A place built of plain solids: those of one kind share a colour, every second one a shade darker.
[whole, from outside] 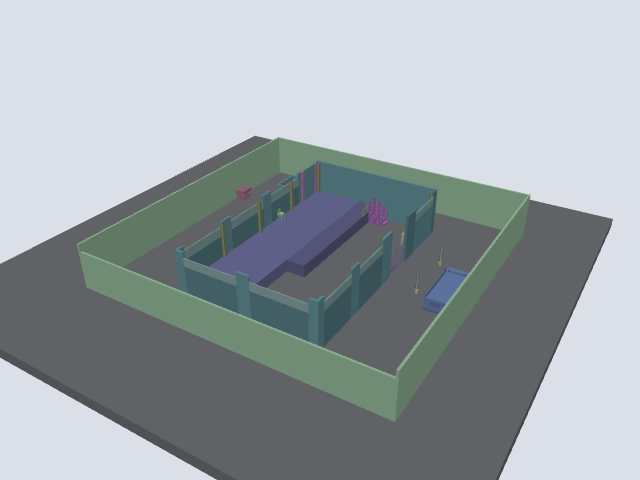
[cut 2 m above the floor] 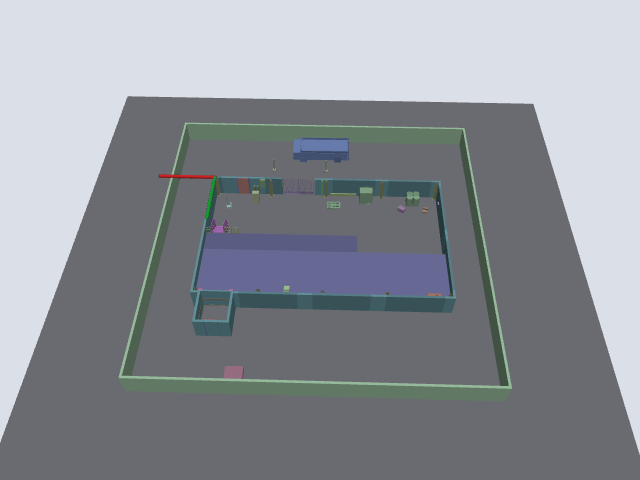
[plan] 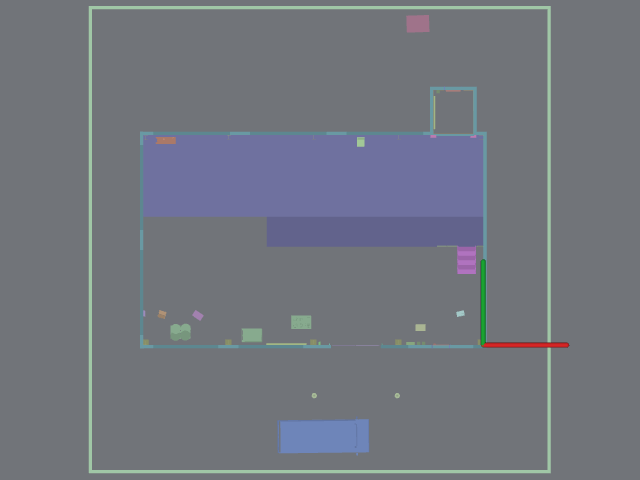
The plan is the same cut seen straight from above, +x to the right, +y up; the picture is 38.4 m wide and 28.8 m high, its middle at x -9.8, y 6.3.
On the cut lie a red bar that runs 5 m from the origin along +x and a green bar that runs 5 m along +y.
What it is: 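A split-level store; one tall room, parted into a floor behind the doors and a second floor beyond one front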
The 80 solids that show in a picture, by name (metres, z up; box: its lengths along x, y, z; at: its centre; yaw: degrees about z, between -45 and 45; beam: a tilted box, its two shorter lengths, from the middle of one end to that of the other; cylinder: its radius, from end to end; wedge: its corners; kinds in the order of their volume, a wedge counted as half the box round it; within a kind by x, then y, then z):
{
 "raised_floor_bank_1": {"box": [20.4, 4.9, 1.2], "at": [-10.2, 10.15, 0.55]},
 "raised_floor_bank_2": {"box": [13.0, 1.8, 1.2], "at": [-6.5, 6.8, 0.55]},
 "yard_bound_1": {"box": [0.2, 28.03, 3.5], "at": [-23.57, 6.32, 1.7]},
 "yard_bound_2": {"box": [27.72, 0.2, 4.2], "at": [-9.81, -7.59, 2.05]},
 "yard_bound_3": {"box": [27.72, 0.2, 4.2], "at": [-9.81, 20.24, 2.05]},
 "yard_bound_4": {"box": [0.2, 28.03, 4.2], "at": [3.94, 6.32, 2.05]},
 "wall_1": {"box": [0.2, 0.81, 4.45], "at": [-20.5, 0.2, 2.17]},
 "wall_2": {"box": [0.2, 5.11, 3.2], "at": [-20.5, 3.15, 1.55]},
 "wall_3": {"box": [0.2, 1.21, 4.45], "at": [-20.5, 6.3, 2.17]},
 "wall_4": {"box": [0.2, 5.11, 3.2], "at": [-20.5, 9.45, 1.55]},
 "wall_5": {"box": [0.2, 0.81, 4.45], "at": [-20.5, 12.4, 2.17]},
 "wall_6": {"box": [0.81, 0.2, 4.45], "at": [-20.2, -0.1, 2.17]},
 "wall_7": {"box": [0.81, 0.2, 4.45], "at": [-20.2, 12.7, 2.17]},
 "wall_8": {"box": [3.91, 0.2, 3.2], "at": [-17.85, -0.1, 1.55]},
 "wall_9": {"box": [4.61, 0.2, 3.2], "at": [-17.5, 12.7, 1.55]},
 "wall_10": {"box": [1.21, 0.2, 4.45], "at": [-15.3, -0.1, 2.17]},
 "wall_11": {"box": [1.21, 0.2, 4.45], "at": [-14.6, 12.7, 2.17]},
 "wall_12": {"box": [3.91, 0.2, 3.2], "at": [-12.75, -0.1, 1.55]},
 "wall_13": {"box": [4.61, 0.2, 3.2], "at": [-11.7, 12.7, 1.55]},
 "wall_14": {"box": [1.66, 0.2, 4.45], "at": [-9.97, -0.1, 2.17]},
 "wall_15": {"box": [1.21, 0.2, 4.45], "at": [-8.8, 12.7, 2.17]},
 "wall_16": {"box": [4.61, 0.2, 3.2], "at": [-5.9, 12.7, 1.55]},
 "wall_17": {"box": [1.66, 0.2, 4.45], "at": [-5.33, -0.1, 2.17]},
 "wall_18": {"box": [0.61, 0.2, 4.45], "at": [-3.3, 12.7, 2.17]},
 "wall_19": {"box": [0.2, 2.9, 2.45], "at": [-3.1, 14.05, 1.18]},
 "wall_20": {"box": [3.91, 0.2, 3.2], "at": [-2.55, -0.1, 1.55]},
 "wall_21": {"box": [2.52, 0.06, 4.45], "at": [-1.8, 12.57, 2.17]},
 "wall_22": {"box": [2.4, 0.06, 2.45], "at": [-1.8, 12.63, 1.18]},
 "wall_23": {"box": [2.8, 0.2, 2.45], "at": [-1.8, 15.4, 1.18]},
 "wall_24": {"box": [0.2, 2.9, 2.45], "at": [-0.5, 14.05, 1.18]},
 "wall_25": {"box": [0.81, 0.2, 4.45], "at": [-0.2, -0.1, 2.17]},
 "wall_26": {"box": [0.8, 0.2, 4.45], "at": [-0.2, 12.7, 2.17]},
 "wall_27": {"box": [0.2, 13.0, 4.45], "at": [0.1, 6.3, 2.17]},
 "beyond_van_1": {"box": [0.1, 1.96, 0.2], "at": [-12.3, -5.51, 0.44], "yaw": 0.6},
 "beyond_van_2": {"box": [0.02, 1.28, 0.22], "at": [-12.29, -5.46, 1.33], "yaw": 0.6},
 "beyond_van_3": {"box": [0.02, 1.96, 1.1], "at": [-12.28, -5.51, 0.87], "yaw": 0.6},
 "beyond_van_4": {"box": [4.65, 0.08, 0.22], "at": [-9.97, -4.53, 1.33], "yaw": 0.6},
 "beyond_van_5": {"box": [4.63, 0.039, 0.22], "at": [-9.96, -6.45, 1.33], "yaw": 0.6},
 "beyond_van_6": {"box": [5.29, 1.99, 0.91], "at": [-9.53, -5.48, 0.75], "yaw": 0.6},
 "window_pane_1": {"box": [0.1, 5.1, 0.76], "at": [-20.55, 3.15, 3.52]},
 "window_pane_2": {"box": [0.1, 5.1, 0.76], "at": [-20.55, 9.45, 3.52]},
 "window_pane_3": {"box": [3.9, 0.1, 0.76], "at": [-17.85, -0.15, 3.52]},
 "window_pane_4": {"box": [4.6, 0.1, 0.76], "at": [-17.5, 12.75, 3.52]},
 "window_pane_5": {"box": [3.9, 0.1, 0.76], "at": [-12.75, -0.15, 3.52]},
 "window_pane_6": {"box": [4.6, 0.1, 0.76], "at": [-11.7, 12.75, 3.52]},
 "window_pane_7": {"box": [4.6, 0.1, 0.76], "at": [-5.9, 12.75, 3.52]},
 "window_pane_8": {"box": [3.9, 0.1, 0.76], "at": [-2.55, -0.15, 3.52]},
 "pallet_load_1": {"cylinder": 0.3, "from": [-18.47, 0.55, 0.14], "to": [-18.47, 0.55, 1.01]},
 "pallet_load_2": {"cylinder": 0.3, "from": [-18.46, 0.97, 0.14], "to": [-18.46, 0.97, 1.01]},
 "pallet_load_3": {"cylinder": 0.3, "from": [-17.88, 0.57, 0.14], "to": [-17.88, 0.57, 1.01]},
 "pallet_load_4": {"cylinder": 0.3, "from": [-17.86, 0.98, 0.14], "to": [-17.86, 0.98, 1.01]},
 "pallet_load_5": {"box": [1.2, 0.017, 1.3], "at": [-13.89, 0.99, 0.75]},
 "pallet_load_6": {"box": [1.14, 0.71, 1.41], "at": [-13.87, 0.58, 0.65]},
 "pallet_load_7": {"box": [1.2, 0.8, 0.2], "at": [-10.93, 1.36, 0.05]},
 "door_landing_1": {"box": [1.12, 0.3, 0.21], "at": [-1.0, 4.41, 0.06]},
 "door_landing_2": {"box": [1.12, 0.3, 0.38], "at": [-1.0, 4.68, 0.14]},
 "door_landing_3": {"box": [1.12, 0.3, 0.54], "at": [-1.0, 4.95, 0.22]},
 "door_landing_4": {"box": [1.12, 0.3, 0.71], "at": [-1.0, 5.23, 0.3]},
 "door_landing_5": {"box": [1.12, 0.3, 0.87], "at": [-1.0, 5.5, 0.39]},
 "door_landing_6": {"box": [1.12, 0.3, 1.04], "at": [-1.0, 5.77, 0.47]},
 "pier_1": {"box": [0.34, 0.17, 4.45], "at": [-3.0, 12.52, 2.17]},
 "pier_2": {"box": [0.34, 0.17, 4.45], "at": [-0.6, 12.52, 2.17]},
 "beyond_waste_container_1": {"box": [1.36, 1.02, 0.34], "at": [-3.93, 19.27, 1.12], "yaw": 1.7},
 "tote_stack_1": {"box": [0.6, 0.4, 1.33], "at": [-3.77, 1.04, 0.61]},
 "steel_column_1": {"box": [0.26, 0.014, 4.25], "at": [-20.26, 0.26, 2.08]},
 "steel_column_2": {"box": [0.26, 0.014, 4.25], "at": [-15.3, 0.26, 2.08]},
 "steel_column_3": {"box": [0.26, 0.014, 4.25], "at": [-15.3, 12.34, 2.08]},
 "steel_column_4": {"box": [0.26, 0.014, 4.25], "at": [-10.2, 0.26, 2.08]},
 "steel_column_5": {"box": [0.26, 0.014, 4.25], "at": [-10.2, 12.34, 2.08]},
 "steel_column_6": {"box": [0.26, 0.014, 4.25], "at": [-5.1, 0.26, 2.08]},
 "steel_column_7": {"box": [0.26, 0.014, 4.25], "at": [-5.1, 12.34, 2.08]},
 "steel_column_8": {"box": [0.26, 0.014, 4.25], "at": [-0.14, 0.26, 2.08]},
 "carton_1": {"box": [0.6, 0.4, 0.45], "at": [-17.12, 1.77, 0.17], "yaw": -35.2},
 "door_leaf_1": {"box": [1.0, 0.044, 2.15], "at": [-2.55, 0.0, 1.02]},
 "radiator_1": {"box": [2.42, 0.1, 0.37], "at": [-11.82, 0.06, 0.14]},
 "distribution_board_1": {"box": [0.5, 0.18, 0.91], "at": [-4.37, 0.09, 1.5]},
 "chair_stack_1": {"box": [0.45, 0.58, 0.15], "at": [-7.35, 12.18, 1.82]},
 "bench_short_1": {"box": [1.2, 0.1, 0.029], "at": [-19.06, 12.11, 1.59]},
 "bench_short_2": {"box": [1.11, 0.4, 0.07], "at": [-19.01, 12.28, 1.57]},
 "low_rail_1": {"box": [0.024, 2.64, 0.16], "at": [-2.99, 13.98, 0.9]}
}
